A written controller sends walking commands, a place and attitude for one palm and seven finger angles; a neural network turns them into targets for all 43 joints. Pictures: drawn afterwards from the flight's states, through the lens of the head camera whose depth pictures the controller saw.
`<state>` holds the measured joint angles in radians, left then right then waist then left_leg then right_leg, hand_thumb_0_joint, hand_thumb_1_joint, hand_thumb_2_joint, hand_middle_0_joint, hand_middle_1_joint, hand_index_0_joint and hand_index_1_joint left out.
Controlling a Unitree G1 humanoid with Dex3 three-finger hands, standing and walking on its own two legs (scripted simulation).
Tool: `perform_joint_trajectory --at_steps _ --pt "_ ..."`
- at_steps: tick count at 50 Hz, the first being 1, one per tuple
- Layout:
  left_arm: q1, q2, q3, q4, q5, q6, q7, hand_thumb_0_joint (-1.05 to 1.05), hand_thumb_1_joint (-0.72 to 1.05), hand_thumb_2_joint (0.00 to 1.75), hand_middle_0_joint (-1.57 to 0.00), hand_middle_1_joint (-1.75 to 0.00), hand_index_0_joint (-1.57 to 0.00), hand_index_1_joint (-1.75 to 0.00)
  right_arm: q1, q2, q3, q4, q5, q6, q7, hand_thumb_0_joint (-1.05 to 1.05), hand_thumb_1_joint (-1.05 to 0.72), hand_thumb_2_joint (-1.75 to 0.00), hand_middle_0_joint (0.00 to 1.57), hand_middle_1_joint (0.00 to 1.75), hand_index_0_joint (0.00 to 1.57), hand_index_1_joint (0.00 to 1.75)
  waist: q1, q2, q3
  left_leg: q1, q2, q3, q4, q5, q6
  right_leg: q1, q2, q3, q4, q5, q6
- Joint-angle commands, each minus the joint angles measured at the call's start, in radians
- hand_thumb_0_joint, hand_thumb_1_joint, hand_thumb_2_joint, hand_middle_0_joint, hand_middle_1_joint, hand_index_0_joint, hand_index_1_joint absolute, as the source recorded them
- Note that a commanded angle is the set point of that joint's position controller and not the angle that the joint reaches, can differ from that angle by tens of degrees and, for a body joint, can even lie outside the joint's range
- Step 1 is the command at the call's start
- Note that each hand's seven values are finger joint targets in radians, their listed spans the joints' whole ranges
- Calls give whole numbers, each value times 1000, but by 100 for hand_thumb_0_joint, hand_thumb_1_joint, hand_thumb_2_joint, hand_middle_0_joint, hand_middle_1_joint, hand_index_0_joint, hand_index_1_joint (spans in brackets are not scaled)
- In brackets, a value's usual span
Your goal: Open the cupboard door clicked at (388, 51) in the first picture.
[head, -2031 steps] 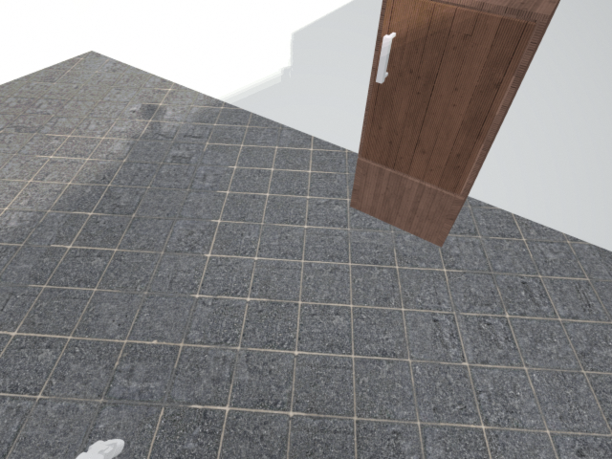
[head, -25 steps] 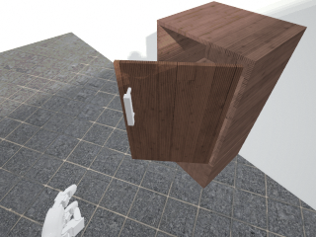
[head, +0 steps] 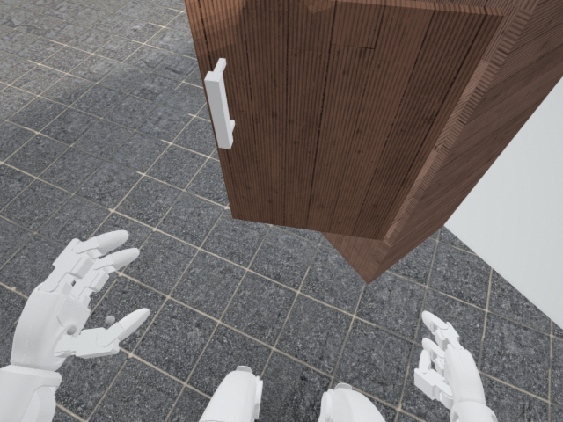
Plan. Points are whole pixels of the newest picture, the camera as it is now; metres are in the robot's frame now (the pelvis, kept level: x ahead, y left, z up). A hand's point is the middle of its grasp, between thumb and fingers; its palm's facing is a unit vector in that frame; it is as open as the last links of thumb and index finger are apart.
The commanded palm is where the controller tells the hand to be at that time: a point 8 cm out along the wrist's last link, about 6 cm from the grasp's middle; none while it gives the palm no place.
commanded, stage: raise the hand with hooked fingers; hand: left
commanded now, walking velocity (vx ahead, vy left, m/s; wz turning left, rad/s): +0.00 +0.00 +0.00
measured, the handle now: (223, 105) +0.58 +0.17 +0.07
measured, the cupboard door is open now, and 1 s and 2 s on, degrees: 44 44 44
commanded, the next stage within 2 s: move the hooked fingers beside the handle in 1.42 s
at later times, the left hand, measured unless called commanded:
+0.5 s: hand (85, 282) +0.26 +0.27 +0.06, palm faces -0.09 -0.99 -0.05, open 13.0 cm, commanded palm +0.24 +0.33 +0.07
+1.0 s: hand (46, 233) +0.31 +0.33 +0.09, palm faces -0.04 -1.00 -0.05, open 14.0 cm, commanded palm +0.28 +0.37 +0.09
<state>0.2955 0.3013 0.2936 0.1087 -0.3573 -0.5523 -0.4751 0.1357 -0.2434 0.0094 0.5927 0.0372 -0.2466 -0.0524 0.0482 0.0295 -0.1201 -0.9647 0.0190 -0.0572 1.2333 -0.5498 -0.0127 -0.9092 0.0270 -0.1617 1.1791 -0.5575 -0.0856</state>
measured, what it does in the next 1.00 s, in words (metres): shifts its weight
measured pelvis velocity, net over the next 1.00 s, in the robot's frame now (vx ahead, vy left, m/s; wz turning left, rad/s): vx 0.01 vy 0.06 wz -0.03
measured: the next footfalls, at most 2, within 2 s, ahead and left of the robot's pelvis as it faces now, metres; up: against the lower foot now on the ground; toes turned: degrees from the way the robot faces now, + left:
none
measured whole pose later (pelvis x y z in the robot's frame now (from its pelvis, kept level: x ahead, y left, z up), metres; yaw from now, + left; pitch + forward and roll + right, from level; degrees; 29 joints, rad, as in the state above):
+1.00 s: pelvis +0.01 +0.06 +0.04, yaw -2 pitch +15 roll -4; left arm -0.04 0.46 0.44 0.41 -0.37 -0.29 -0.55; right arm 0.28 -0.28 0.04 0.54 0.05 -0.20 -0.06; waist -0.01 0.02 -0.10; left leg -0.82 -0.02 0.01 1.04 -0.47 0.07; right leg -0.77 0.00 -0.09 0.96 -0.45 0.00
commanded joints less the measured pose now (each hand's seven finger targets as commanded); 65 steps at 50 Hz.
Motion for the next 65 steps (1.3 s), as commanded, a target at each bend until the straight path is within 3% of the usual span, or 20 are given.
perform_joint_trajectory --at_steps 1,4,6,8,10,12,14,19,20,24,26,29,32,35,39,43,49,57,60,65 --pt "-34 250 150 -5 -63 174 -116 0 8 55 -26 -82 -26 -82 39 -169 -67 -168 30 -40 -29 0 -90 -90 20 30 20 30 -52 -92 -314 47 -29 23 -129 286 53 388 -85 341 -326 341 141" --pt "31 303 293 -88 -111 206 -65 0 1 52 -26 -87 -26 -87 32 -138 -71 -206 17 -31 -20 0 -90 -90 20 30 20 30 20 -116 -434 86 -29 10 -163 383 39 547 -92 327 -279 595 150" --pt "53 250 279 -169 -111 156 1 0 -3 50 -27 -90 -27 -90 43 -107 -73 -200 10 -37 -11 0 -90 -90 20 30 20 30 24 -71 -425 133 -27 22 -210 408 34 529 -79 280 -265 652 131" --pt "31 174 219 -176 -89 108 54 0 -8 48 -27 -93 -27 -93 42 -99 -78 -177 5 -40 -4 0 -90 -90 20 30 20 30 -2 -54 -332 161 -23 30 -236 390 32 406 -55 227 -267 525 111" --pt "-28 151 175 -116 -56 74 65 0 -13 46 -27 -96 -27 -96 53 -115 -80 -152 1 -39 -1 0 -90 -90 20 30 20 30 -39 -59 -255 153 -19 26 -225 365 35 301 -39 198 -250 426 99" --pt "-66 131 118 -30 -26 61 46 0 -17 44 -28 -99 -28 -99 67 -139 -82 -142 4 -38 -2 0 -90 -90 20 30 20 30 -75 -59 -177 129 -21 23 -223 291 41 188 -27 174 -255 266 89" --pt "-117 139 79 -9 -27 64 1 0 -22 42 -28 -102 -28 -102 78 -162 -81 -156 9 -45 -8 0 -90 -90 20 30 20 30 -87 -32 -152 145 -22 19 -227 260 46 143 -21 174 -262 195 75" --pt "-214 316 183 -157 -46 72 -38 0 -34 37 -29 -110 -29 -110 103 -189 -73 -186 11 -56 -25 0 -90 -90 20 30 20 30 -44 78 -317 288 -14 -1 -287 314 44 217 -7 141 -252 218 51" --pt "-211 313 188 -196 -49 67 -27 0 -36 36 -29 -111 -29 -111 104 -180 -68 -189 12 -57 -25 0 -90 -90 20 30 20 30 -33 105 -347 337 -11 -6 -306 349 39 223 -5 129 -248 241 50" --pt "-162 288 214 -175 -57 75 45 0 -45 32 -30 -117 -30 -117 106 -171 -62 -179 5 -52 -16 0 -90 -90 20 30 20 30 -22 141 -292 398 -1 -38 -339 445 5 180 8 82 -235 266 42" --pt "-162 246 178 -103 -47 104 53 0 -50 30 -30 -120 -30 -120 104 -176 -61 -180 5 -36 -9 0 -90 -90 20 30 20 30 -42 122 -232 377 2 -45 -352 406 -4 148 4 68 -241 240 50" --pt "-201 223 132 15 -25 172 23 0 -50 30 -30 -120 -30 -120 113 -193 -56 -196 12 -16 -10 0 -90 -90 20 30 20 30 -62 83 -151 328 0 -55 -381 294 -5 127 6 63 -264 194 49" --pt "-283 252 124 17 -15 213 -16 0 -50 30 -30 -120 -30 -120 118 -204 -56 -216 19 -9 -15 0 -90 -90 20 30 20 30 -70 66 -192 347 0 -58 -394 265 0 141 3 70 -283 188 53" --pt "-395 315 163 -49 -23 192 -34 0 -50 30 -30 -120 -30 -120 126 -205 -52 -212 14 -15 -21 0 -90 -90 20 30 20 30 -65 100 -268 439 6 -74 -387 361 -16 146 9 73 -277 216 46" --pt "-452 379 225 -41 -27 139 -19 0 -50 30 -30 -120 -30 -120 126 -203 -46 -190 1 -22 -25 0 -90 -90 20 30 20 30 -49 127 -269 465 7 -94 -394 384 -35 129 11 74 -262 211 38" --pt "-450 366 225 97 -28 157 -43 0 -50 30 -30 -120 -30 -120 129 -203 -42 -178 9 -6 -30 0 -90 -90 20 30 20 30 -58 89 -223 416 5 -82 -407 315 -21 143 5 75 -284 193 43" --pt "-426 353 199 118 -43 219 -103 0 -50 30 -30 -120 -30 -120 147 -209 -50 -191 11 -9 -24 0 -90 -90 20 30 20 30 -47 109 -302 476 4 -62 -386 505 -17 191 3 79 -306 279 44" --pt "-435 381 257 108 -58 157 -60 0 -50 30 -30 -120 -30 -120 158 -204 -55 -183 3 -1 -8 0 -90 -90 20 30 20 30 -54 50 -269 389 -6 -24 -359 451 3 211 7 90 -298 304 49" --pt "-443 389 255 99 -51 149 -60 0 -50 30 -30 -120 -30 -120 156 -199 -52 -181 4 1 -9 0 -90 -90 20 30 20 30 -48 110 -295 390 -11 -9 -352 451 10 237 2 106 -298 320 46" --pt "-420 382 228 82 -40 160 -72 0 -50 30 -30 -120 -30 -120 156 -196 -51 -185 9 5 -11 0 -90 -90 20 30 20 30 -60 90 -311 375 -11 3 -340 451 29 268 2 120 -308 354 52"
